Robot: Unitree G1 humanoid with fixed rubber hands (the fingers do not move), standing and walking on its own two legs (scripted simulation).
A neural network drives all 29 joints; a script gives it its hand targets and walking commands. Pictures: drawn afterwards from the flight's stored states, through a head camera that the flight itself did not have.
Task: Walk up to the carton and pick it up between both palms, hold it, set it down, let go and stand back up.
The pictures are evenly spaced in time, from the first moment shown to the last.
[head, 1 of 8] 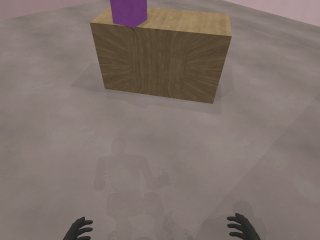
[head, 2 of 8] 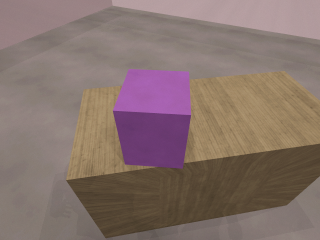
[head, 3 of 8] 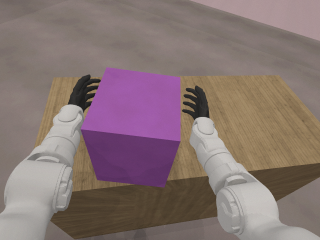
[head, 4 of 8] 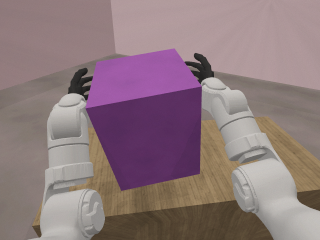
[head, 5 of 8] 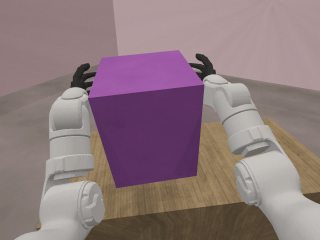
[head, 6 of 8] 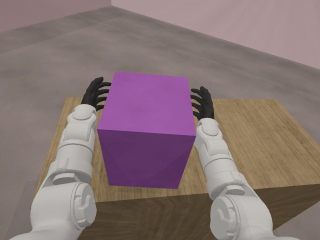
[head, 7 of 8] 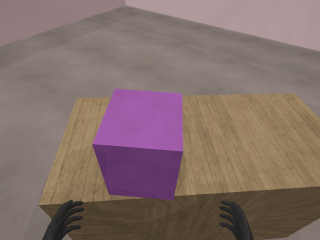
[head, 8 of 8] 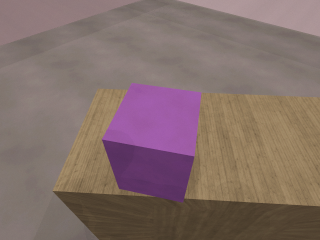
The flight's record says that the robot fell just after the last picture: no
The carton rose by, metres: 0.24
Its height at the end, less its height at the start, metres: +0.00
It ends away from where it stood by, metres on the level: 0.00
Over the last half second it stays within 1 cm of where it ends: yes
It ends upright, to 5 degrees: yes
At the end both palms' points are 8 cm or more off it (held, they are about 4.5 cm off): yes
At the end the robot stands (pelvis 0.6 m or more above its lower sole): yes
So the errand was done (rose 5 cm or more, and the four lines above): yes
